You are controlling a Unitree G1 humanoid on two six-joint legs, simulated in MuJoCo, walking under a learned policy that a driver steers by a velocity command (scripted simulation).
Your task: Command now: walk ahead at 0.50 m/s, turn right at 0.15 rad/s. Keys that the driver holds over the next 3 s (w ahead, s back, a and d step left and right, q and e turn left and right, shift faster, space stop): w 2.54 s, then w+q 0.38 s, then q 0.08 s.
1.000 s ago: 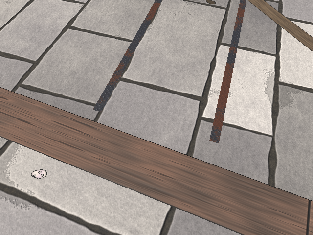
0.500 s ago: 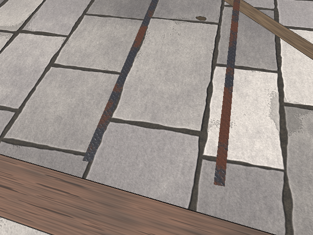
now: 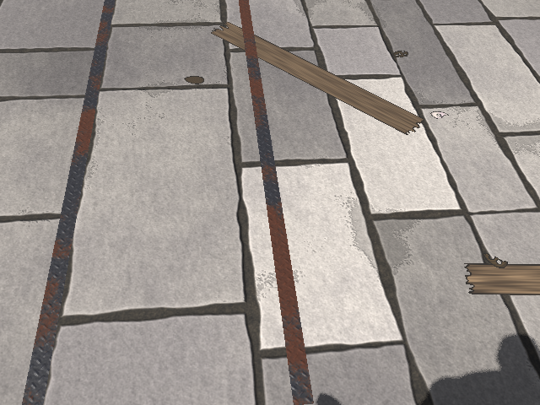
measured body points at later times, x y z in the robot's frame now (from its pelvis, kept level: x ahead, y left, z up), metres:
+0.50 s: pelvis +0.24 -0.05 +0.00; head +0.24 -0.07 +0.45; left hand +0.24 +0.22 -0.12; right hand +0.33 -0.32 -0.13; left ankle +0.33 +0.11 -0.68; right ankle +0.19 -0.12 -0.75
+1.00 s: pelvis +0.55 +0.02 -0.13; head +0.59 +0.04 +0.32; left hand +0.53 +0.29 -0.28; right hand +0.64 -0.23 -0.25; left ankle +0.58 +0.10 -0.86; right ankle +0.41 -0.11 -0.69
